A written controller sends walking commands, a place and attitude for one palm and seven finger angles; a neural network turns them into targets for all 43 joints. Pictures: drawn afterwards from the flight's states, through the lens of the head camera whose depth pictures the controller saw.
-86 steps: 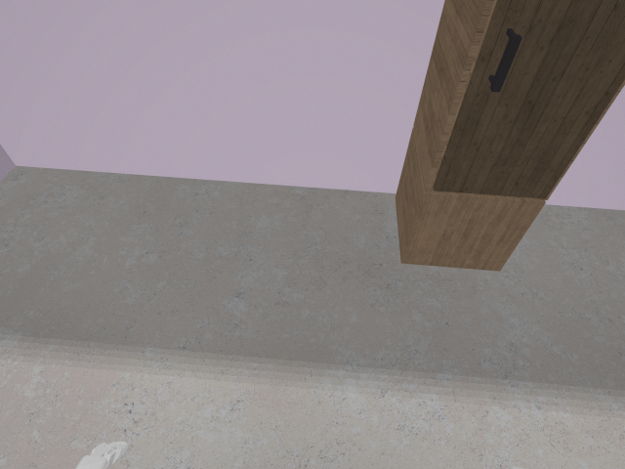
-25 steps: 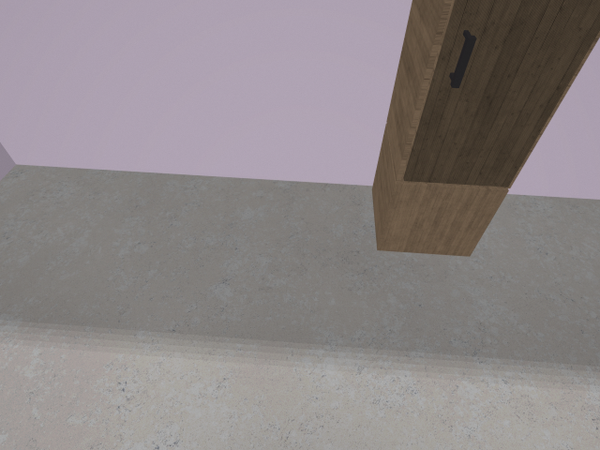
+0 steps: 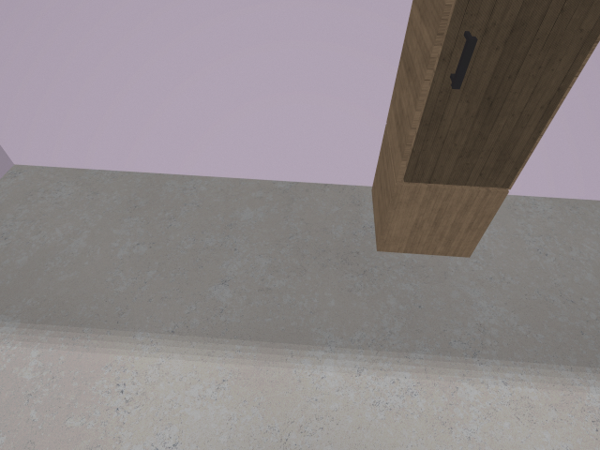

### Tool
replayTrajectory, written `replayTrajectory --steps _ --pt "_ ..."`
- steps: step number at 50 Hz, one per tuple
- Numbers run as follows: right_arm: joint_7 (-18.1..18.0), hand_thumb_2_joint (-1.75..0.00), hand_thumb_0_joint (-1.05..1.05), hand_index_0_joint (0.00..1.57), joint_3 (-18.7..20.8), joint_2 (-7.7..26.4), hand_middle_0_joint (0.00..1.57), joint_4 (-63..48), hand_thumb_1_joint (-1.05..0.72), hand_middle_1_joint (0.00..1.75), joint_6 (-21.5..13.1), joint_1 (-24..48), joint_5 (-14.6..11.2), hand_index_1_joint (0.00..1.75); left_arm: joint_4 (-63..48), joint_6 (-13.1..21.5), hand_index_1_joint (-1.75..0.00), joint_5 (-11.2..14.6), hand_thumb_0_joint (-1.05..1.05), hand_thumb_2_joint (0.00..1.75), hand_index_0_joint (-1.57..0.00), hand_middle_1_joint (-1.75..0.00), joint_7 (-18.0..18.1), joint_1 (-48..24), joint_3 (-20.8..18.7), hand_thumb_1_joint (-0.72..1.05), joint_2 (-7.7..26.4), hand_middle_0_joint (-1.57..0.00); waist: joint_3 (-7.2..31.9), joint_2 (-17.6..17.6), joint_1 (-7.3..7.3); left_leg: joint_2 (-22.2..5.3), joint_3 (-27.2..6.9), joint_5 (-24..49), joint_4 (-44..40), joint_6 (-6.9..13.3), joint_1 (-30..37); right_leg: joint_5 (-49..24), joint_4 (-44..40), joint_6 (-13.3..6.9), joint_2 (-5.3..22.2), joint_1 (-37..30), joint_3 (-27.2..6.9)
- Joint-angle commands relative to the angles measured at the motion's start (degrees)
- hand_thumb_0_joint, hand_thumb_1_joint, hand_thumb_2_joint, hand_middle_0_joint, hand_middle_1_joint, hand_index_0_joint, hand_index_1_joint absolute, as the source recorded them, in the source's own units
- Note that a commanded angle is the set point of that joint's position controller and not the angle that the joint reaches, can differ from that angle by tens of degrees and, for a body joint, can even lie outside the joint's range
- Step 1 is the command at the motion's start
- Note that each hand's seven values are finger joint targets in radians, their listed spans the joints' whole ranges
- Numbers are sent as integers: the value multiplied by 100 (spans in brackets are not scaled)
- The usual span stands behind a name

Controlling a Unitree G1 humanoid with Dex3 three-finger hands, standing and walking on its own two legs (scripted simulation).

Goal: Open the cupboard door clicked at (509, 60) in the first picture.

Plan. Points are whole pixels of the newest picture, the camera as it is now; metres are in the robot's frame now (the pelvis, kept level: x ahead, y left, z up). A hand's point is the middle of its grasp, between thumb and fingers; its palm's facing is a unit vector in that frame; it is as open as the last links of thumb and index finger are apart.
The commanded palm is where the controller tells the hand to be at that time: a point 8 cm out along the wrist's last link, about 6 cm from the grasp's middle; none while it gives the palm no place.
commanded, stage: walk to a spot facing it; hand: left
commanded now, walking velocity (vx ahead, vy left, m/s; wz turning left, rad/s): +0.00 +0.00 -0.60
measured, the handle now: (461, 60) +1.00 -0.35 +0.08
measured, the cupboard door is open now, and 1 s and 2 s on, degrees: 0 0 0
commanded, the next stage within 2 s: none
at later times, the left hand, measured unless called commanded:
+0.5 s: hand out of the picture +0.04 +0.15 -0.16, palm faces -0.18 -0.95 -0.26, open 7.4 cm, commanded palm none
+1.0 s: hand out of the picture +0.12 +0.20 -0.17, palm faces -0.43 -0.87 -0.23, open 7.4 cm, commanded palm none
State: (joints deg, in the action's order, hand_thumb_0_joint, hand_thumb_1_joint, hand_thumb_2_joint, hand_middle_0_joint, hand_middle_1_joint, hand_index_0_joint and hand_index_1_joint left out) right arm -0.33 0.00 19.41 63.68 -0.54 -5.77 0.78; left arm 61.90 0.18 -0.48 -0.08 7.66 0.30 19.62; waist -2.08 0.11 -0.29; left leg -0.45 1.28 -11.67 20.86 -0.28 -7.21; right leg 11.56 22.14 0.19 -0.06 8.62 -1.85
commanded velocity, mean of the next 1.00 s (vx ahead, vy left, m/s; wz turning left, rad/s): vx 0.00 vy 0.00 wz -0.60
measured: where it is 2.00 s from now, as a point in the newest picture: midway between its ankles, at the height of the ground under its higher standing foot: outside the picture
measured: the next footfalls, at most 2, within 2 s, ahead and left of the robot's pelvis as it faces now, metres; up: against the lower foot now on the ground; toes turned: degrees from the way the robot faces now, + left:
left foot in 0.88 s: +0.04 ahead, +0.12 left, +0.00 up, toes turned -28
right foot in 1.32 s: -0.15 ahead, -0.08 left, +0.00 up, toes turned -49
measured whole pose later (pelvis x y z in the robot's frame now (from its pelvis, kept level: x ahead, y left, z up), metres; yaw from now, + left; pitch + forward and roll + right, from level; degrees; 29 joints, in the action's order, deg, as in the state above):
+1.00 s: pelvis -0.05 +0.04 -0.01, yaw -31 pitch +0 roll -1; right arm -2.0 1.6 11.3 51.8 1.7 -10.5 1.1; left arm 52.0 -4.6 -1.6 -1.5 13.0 -6.0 16.9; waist -1.6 3.5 -1.7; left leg -1.1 3.0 -15.4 27.3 1.0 -11.6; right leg 20.2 61.8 3.2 -5.5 32.1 -5.6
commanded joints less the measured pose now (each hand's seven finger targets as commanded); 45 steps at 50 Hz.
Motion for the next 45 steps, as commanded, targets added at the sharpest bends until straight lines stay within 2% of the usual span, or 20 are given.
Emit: replayTrajectory --steps 1,6,8,10,11,13,14,15,16,17,19,22,26,35,39,41,42,43,44,45 --pt "-98 -90 0 20 163 510 20 -371 -90 30 -5 -213 -15 30 -382 -86 -30 -20 0 90 -20 -30 102 105 -175 90 553 -20 307 19 81 -745 -247 881 83 55 182 -1355 70 -129 575 415 -635" --pt "-155 -90 0 20 364 743 20 -746 -90 30 102 -256 3 30 -748 -228 -30 -50 0 90 -20 -30 35 229 -283 90 477 -20 229 -511 75 -1290 -426 766 55 341 135 -840 1176 -36 158 1141 -378" --pt "-153 -90 0 20 433 786 20 -868 -90 30 78 -243 6 30 -885 -272 -30 -56 0 90 -20 -30 8 292 -320 90 322 -20 213 -1014 59 -1848 -695 1390 -159 776 57 994 2336 60 -25 1438 -32" --pt "-152 -90 0 20 470 729 20 -1027 -90 30 65 -131 19 30 -991 -312 -30 -48 0 90 -20 -30 -4 410 -379 90 238 -20 218 -1090 -4 -2161 -631 1828 -101 1050 -151 1824 2953 69 160 1417 -34" --pt "-156 -90 0 20 490 699 20 -1112 -90 30 62 26 41 30 -1025 -310 -30 -49 0 90 -20 -30 -22 532 -413 90 184 -20 205 -1017 -117 -2122 -425 1960 115 970 -298 1769 2724 34 265 1226 -28" --pt "-140 -90 0 20 530 672 20 -1187 -90 30 103 223 46 30 -912 -250 -30 -73 0 90 -20 -30 -59 1109 -458 90 134 -20 381 -732 -393 -1731 195 1461 1037 498 -600 680 1550 54 245 432 234" --pt "-119 -90 0 20 524 524 20 -1231 -90 30 155 168 8 30 -856 -183 -30 -115 0 90 -20 -30 -43 1381 -527 90 388 -20 402 264 -505 -1224 571 403 2103 88 -1106 -460 526 7 444 13 -131" --pt "-93 -90 0 20 437 2 20 -1426 -90 30 190 11 -19 30 -912 -87 -30 -183 0 90 -20 -30 54 1420 -636 90 993 -20 177 2255 -435 -234 762 -2094 3657 -328 -2521 -1772 -432 -391 1840 -182 -2617" --pt "-112 -90 0 20 434 101 20 -1517 -90 30 226 199 -24 30 -957 -116 -30 -75 0 90 -20 -30 113 1514 -618 90 972 -20 194 1790 -490 -169 -74 -2290 4237 -251 -2401 -2094 -664 -893 2111 235 -3009" --pt "-103 -90 0 20 469 126 20 -1437 -90 30 234 50 -33 30 -1043 -124 -30 -68 0 90 -20 -30 133 1217 -617 90 816 -20 190 1313 -270 -315 -295 -1815 4451 -204 -2417 -1262 -664 -1066 1872 245 -2566" --pt "-76 -90 0 20 492 167 20 -1300 -90 30 205 28 -19 30 -1215 -105 -30 -49 0 90 -20 -30 134 726 -602 90 556 -20 125 920 -126 -434 -330 -1182 4632 -252 -2475 -923 -538 -911 1432 364 -2295" --pt "-93 -90 0 20 473 -4 20 -1208 -90 30 203 -86 3 30 -1188 -34 -30 -24 0 90 -20 -30 120 892 -572 90 358 -20 485 428 -115 -381 -291 -803 4422 -358 -2429 -1648 -314 -861 1183 -51 -1918" --pt "-126 -90 0 20 478 -52 20 -1246 -90 30 247 -43 10 30 -1133 -53 -30 -30 0 90 -20 -30 109 1115 -605 90 328 -20 573 515 -185 -295 -337 -731 4264 -425 -2519 -1453 -342 -776 1041 -223 -2049" --pt "-166 -90 0 20 446 -41 20 -1501 -90 30 184 164 -18 30 -1190 -134 -30 -99 0 90 -20 -30 95 1054 -675 90 411 -20 566 741 -291 -154 -365 -1214 3029 -366 -2056 -1018 -397 -1068 987 -28 -2720" --pt "-176 -90 0 20 443 -64 20 -1536 -90 30 133 -115 -88 30 -1307 -199 -30 -123 0 90 -20 -30 87 762 -700 90 528 -20 626 907 -191 31 -361 -1358 1872 -204 -1302 -997 -377 -976 857 354 -2951" --pt "-203 -90 0 20 449 -41 20 -1430 -90 30 87 -599 -112 30 -1396 -234 -30 -104 0 90 -20 -30 76 510 -700 90 554 -20 808 931 18 170 -258 -903 910 -105 -464 -867 -262 -721 634 710 -2878" --pt "-228 -90 0 20 467 26 20 -1349 -90 30 53 -959 -117 30 -1462 -252 -30 -77 0 90 -20 -30 61 324 -689 90 514 -20 835 858 233 68 -275 -514 328 -29 265 -341 -93 -479 426 1270 -2650" --pt "-264 -90 0 20 522 285 20 -1323 -90 30 0 -1136 -83 30 -1544 -268 -30 -45 0 90 -20 -30 28 279 -653 90 270 -20 837 135 326 -589 -932 -790 -330 217 1020 541 501 -166 -119 2186 -2102" --pt "-256 -90 0 20 608 777 20 -1485 -90 30 6 -848 -18 30 -1599 -265 -30 5 0 90 -20 -30 -48 419 -600 90 -62 -20 638 -1557 213 -2044 -2429 -1213 -1002 553 1100 1625 2077 87 -805 3100 -1001" --pt "-248 -90 0 20 603 879 20 -1650 -90 30 42 -540 -13 30 -1648 -271 -30 -88 0 90 -20 -30 -46 233 -697 90 157 -20 238 -1295 183 -2805 -2688 -915 -1076 943 -55 1886 3384 285 -437 2976 -525"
